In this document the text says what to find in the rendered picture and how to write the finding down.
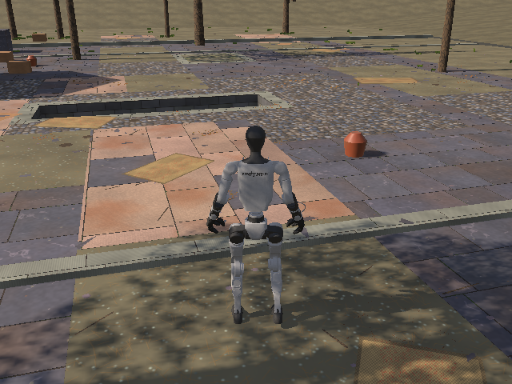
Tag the robot right forearm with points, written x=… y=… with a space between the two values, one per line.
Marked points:
x=294 y=209

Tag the robot left forearm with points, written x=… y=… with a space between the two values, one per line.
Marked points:
x=215 y=209

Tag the robot left hand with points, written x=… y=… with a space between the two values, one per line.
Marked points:
x=217 y=222

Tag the robot left foot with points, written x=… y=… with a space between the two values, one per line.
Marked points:
x=237 y=316

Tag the robot right hand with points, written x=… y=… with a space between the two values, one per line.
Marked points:
x=300 y=224

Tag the right robot upper arm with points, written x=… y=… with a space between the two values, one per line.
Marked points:
x=284 y=180

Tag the left robot upper arm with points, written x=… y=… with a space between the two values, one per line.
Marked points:
x=226 y=180

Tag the right robot thigh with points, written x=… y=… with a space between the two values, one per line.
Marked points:
x=274 y=237

